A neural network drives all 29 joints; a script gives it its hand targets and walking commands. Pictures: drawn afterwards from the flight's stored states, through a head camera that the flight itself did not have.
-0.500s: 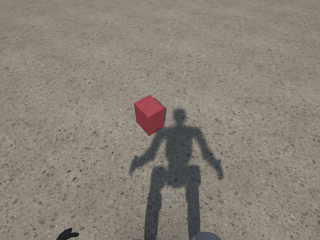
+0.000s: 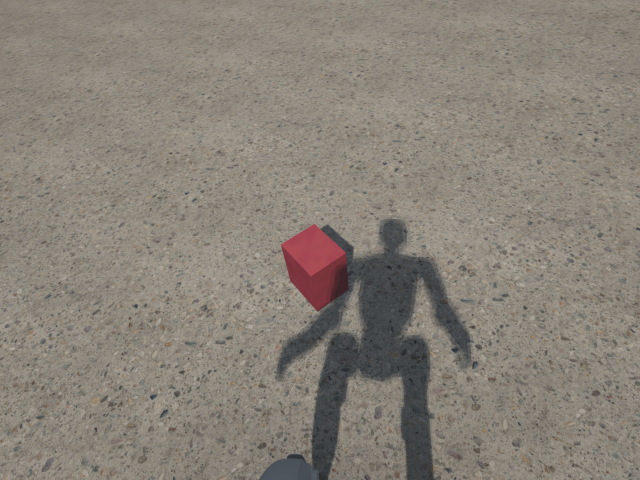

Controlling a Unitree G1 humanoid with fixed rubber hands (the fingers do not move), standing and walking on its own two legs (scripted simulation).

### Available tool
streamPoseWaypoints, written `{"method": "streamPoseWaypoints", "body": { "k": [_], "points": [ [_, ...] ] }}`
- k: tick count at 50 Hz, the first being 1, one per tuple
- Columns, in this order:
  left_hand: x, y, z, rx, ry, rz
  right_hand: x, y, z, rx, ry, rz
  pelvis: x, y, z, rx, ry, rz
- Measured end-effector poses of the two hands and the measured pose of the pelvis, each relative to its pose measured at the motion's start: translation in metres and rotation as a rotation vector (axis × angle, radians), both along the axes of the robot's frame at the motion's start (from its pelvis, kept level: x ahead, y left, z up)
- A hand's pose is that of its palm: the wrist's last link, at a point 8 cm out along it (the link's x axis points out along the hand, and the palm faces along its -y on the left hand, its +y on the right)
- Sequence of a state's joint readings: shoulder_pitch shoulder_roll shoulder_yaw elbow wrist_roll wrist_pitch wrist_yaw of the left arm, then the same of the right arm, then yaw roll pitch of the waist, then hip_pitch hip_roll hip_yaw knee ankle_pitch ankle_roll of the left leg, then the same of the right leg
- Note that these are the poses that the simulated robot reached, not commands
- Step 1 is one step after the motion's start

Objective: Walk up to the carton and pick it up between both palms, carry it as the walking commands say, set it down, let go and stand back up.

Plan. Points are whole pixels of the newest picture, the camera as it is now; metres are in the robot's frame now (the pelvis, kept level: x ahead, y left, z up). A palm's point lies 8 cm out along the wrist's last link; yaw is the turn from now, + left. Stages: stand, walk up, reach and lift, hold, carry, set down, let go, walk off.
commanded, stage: walk up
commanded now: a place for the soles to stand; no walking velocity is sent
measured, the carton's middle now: (316, 268) +0.90 +0.12 -0.64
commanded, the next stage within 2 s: none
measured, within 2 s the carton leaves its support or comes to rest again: neither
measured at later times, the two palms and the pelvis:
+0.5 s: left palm (145, 449) +0.19 +0.30 -0.11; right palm (579, 448) +0.19 -0.29 -0.12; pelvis +0.12 +0.00 -0.01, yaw +0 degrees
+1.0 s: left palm (134, 374) +0.30 +0.35 -0.11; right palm (509, 361) +0.31 -0.24 -0.10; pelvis +0.23 +0.06 +0.00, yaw +1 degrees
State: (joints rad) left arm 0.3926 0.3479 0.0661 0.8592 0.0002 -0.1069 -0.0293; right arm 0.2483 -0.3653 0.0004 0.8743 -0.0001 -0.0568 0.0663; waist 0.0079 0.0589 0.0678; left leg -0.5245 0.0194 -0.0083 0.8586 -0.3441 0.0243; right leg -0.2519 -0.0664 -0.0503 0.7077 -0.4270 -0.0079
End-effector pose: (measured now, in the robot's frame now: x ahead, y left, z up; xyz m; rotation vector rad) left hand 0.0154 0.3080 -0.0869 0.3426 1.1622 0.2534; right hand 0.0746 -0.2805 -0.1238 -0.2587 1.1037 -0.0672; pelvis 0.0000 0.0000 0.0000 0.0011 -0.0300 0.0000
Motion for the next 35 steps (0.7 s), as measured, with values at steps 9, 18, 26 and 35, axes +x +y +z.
{"method": "streamPoseWaypoints", "body": {
  "k": [9, 18, 26, 35],
  "points": [
    [0.097, 0.020, -0.021, -0.064, -0.100, -0.028, 0.048, 0.018, 0.016, -0.081, -0.030, -0.001, 0.047, 0.029, -0.004, -0.028, -0.023, 0.001],
    [0.161, 0.004, -0.023, -0.093, -0.137, -0.050, 0.081, 0.003, 0.027, -0.113, -0.009, -0.014, 0.086, 0.019, -0.001, -0.015, -0.029, 0.000],
    [0.176, -0.011, -0.016, -0.037, -0.090, -0.038, 0.126, -0.014, 0.006, -0.066, 0.010, -0.015, 0.129, -0.004, -0.005, 0.006, 0.006, 0.003],
    [0.162, 0.012, 0.001, 0.020, 0.012, 0.023, 0.173, 0.012, -0.005, -0.002, 0.018, 0.016, 0.171, 0.010, -0.001, 0.009, -0.009, 0.020]
  ]
}}
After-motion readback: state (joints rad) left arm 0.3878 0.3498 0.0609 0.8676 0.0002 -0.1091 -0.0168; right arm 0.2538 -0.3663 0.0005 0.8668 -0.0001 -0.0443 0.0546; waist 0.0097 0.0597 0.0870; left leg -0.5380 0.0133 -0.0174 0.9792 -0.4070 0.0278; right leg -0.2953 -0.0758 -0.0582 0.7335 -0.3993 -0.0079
